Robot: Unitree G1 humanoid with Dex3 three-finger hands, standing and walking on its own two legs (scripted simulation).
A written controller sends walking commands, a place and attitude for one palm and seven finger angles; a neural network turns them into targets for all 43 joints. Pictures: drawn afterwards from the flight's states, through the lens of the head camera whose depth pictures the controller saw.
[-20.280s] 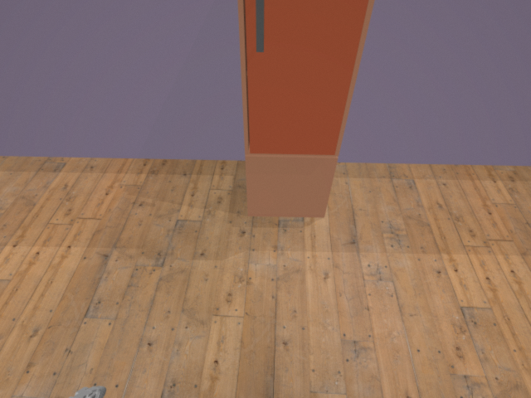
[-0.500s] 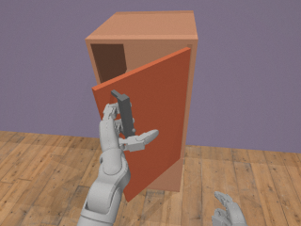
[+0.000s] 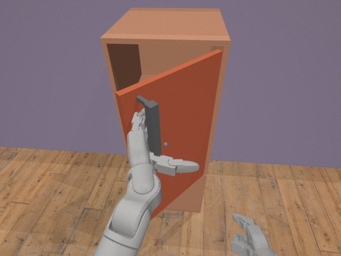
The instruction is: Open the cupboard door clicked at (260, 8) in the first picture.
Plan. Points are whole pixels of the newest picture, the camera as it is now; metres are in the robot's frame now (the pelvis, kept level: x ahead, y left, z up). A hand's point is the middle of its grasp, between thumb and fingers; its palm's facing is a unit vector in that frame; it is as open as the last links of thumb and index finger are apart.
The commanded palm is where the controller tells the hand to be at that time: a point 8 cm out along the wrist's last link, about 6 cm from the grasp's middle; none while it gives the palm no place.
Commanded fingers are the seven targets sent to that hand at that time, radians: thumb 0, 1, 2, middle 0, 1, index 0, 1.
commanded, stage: slide the hand sideways off the handle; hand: left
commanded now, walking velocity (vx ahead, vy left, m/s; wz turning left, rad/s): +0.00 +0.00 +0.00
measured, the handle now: (148, 127) +0.36 +0.09 +0.16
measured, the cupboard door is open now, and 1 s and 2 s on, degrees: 48 50 50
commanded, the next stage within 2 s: draw the hand back to the body in 1.18 s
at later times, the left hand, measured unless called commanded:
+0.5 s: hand (157, 164) +0.25 +0.06 +0.15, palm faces -0.09 -1.00 +0.00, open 16.4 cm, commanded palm +0.22 +0.11 +0.15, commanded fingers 0.00 -0.50 0.30 -0.15 -0.30 -0.15 -0.30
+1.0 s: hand (129, 181) +0.21 +0.10 +0.15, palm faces -0.02 -1.00 -0.04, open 16.3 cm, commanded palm +0.18 +0.16 +0.15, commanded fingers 0.00 -0.50 0.30 -0.15 -0.30 -0.15 -0.30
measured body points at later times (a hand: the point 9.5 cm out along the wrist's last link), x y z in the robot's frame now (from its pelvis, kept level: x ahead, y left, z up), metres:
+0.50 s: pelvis -0.01 +0.00 +0.00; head -0.05 -0.02 +0.45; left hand +0.25 +0.11 +0.16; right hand +0.19 -0.20 -0.07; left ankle +0.06 +0.13 -0.73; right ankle -0.03 -0.12 -0.73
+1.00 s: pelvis +0.02 -0.02 +0.00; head -0.02 -0.05 +0.45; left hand +0.21 +0.16 +0.15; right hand +0.23 -0.22 -0.06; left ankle +0.06 +0.13 -0.73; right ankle -0.03 -0.12 -0.73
